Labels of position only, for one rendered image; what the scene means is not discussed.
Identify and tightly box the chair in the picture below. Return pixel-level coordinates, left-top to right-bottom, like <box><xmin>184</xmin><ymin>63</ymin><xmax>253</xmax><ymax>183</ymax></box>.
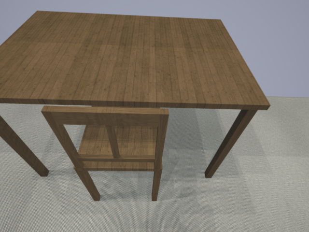
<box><xmin>41</xmin><ymin>105</ymin><xmax>169</xmax><ymax>201</ymax></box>

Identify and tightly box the table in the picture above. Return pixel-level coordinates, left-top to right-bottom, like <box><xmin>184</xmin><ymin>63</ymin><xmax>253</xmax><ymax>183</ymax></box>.
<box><xmin>0</xmin><ymin>11</ymin><xmax>271</xmax><ymax>178</ymax></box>

